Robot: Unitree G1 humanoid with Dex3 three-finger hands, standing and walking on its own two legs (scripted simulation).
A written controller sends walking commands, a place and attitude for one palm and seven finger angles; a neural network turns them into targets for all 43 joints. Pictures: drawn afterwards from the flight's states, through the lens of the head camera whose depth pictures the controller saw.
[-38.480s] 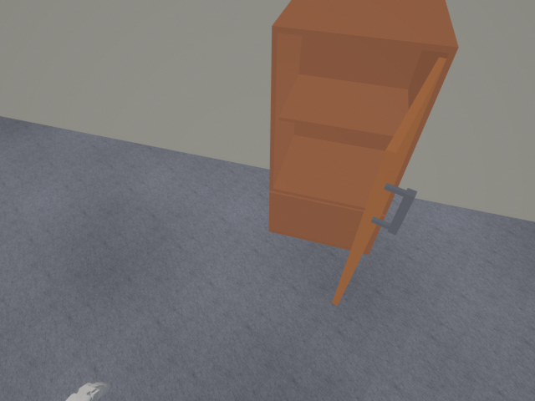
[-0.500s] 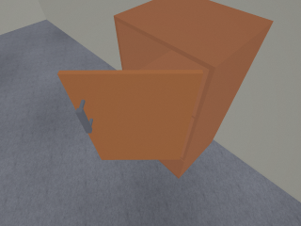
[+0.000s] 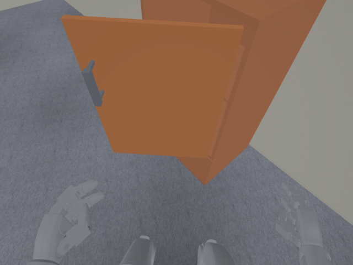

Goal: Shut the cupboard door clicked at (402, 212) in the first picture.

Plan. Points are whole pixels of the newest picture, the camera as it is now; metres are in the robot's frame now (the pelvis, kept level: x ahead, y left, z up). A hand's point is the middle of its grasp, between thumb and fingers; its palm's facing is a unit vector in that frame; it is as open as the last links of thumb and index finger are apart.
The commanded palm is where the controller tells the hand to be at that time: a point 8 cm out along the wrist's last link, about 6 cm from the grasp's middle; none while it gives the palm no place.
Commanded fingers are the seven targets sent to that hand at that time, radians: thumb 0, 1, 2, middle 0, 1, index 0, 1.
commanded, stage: raise the hand and make a fist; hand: left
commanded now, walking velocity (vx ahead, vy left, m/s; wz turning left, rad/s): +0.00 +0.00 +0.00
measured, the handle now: (94, 84) +0.55 +0.29 +0.06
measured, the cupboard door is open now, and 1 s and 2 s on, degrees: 45 45 45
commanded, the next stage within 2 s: bring the fist close to the handle in 1.48 s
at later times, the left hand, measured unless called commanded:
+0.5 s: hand (58, 206) +0.21 +0.25 +0.05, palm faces +0.11 -0.99 -0.06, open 3.8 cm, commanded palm +0.19 +0.29 +0.04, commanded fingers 0.00 0.90 0.90 -1.06 -1.24 -1.06 -1.24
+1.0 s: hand (62, 188) +0.25 +0.26 +0.04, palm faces +0.01 -1.00 -0.03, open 3.1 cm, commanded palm +0.23 +0.32 +0.06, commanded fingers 0.00 0.90 0.90 -1.30 -1.50 -1.30 -1.50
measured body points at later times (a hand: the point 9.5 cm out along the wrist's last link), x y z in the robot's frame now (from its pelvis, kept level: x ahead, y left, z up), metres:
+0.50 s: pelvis -0.02 +0.06 -0.01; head +0.03 +0.07 +0.43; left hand +0.20 +0.31 +0.06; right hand +0.12 -0.18 -0.09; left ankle +0.05 +0.16 -0.64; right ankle +0.06 -0.09 -0.64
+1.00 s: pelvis +0.03 +0.08 +0.00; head +0.10 +0.10 +0.44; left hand +0.24 +0.32 +0.05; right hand +0.24 -0.13 -0.06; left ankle +0.05 +0.16 -0.64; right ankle +0.07 -0.09 -0.64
